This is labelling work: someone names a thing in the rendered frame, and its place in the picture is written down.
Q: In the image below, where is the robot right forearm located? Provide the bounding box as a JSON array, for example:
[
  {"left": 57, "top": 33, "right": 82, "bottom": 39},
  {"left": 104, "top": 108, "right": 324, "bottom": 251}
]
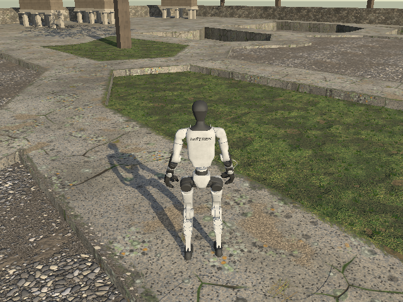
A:
[{"left": 223, "top": 153, "right": 234, "bottom": 174}]

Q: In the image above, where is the robot left forearm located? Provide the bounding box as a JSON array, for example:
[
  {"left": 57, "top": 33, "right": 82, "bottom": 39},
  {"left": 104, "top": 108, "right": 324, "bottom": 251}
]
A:
[{"left": 166, "top": 154, "right": 178, "bottom": 177}]

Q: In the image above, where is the right robot thigh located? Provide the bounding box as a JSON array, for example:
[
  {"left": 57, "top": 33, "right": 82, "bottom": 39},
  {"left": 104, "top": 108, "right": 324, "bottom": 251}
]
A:
[{"left": 210, "top": 175, "right": 223, "bottom": 218}]

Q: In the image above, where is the left robot upper arm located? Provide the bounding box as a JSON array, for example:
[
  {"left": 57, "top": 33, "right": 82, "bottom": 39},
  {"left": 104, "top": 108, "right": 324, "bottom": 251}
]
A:
[{"left": 171, "top": 128, "right": 188, "bottom": 163}]

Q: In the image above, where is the robot right hand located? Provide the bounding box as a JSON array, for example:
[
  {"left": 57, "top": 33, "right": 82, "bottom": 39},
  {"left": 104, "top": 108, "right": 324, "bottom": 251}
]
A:
[{"left": 221, "top": 172, "right": 235, "bottom": 184}]

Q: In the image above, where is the right robot upper arm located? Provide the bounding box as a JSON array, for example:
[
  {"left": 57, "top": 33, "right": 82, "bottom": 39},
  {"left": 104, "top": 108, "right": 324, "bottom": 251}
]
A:
[{"left": 213, "top": 127, "right": 230, "bottom": 162}]

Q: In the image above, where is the robot left hand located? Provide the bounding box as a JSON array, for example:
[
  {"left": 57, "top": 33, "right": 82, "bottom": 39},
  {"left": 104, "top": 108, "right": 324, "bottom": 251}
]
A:
[{"left": 164, "top": 175, "right": 179, "bottom": 188}]

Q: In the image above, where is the right robot foot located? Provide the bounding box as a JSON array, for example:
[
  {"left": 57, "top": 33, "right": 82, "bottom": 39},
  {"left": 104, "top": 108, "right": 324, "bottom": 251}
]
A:
[{"left": 213, "top": 241, "right": 223, "bottom": 257}]

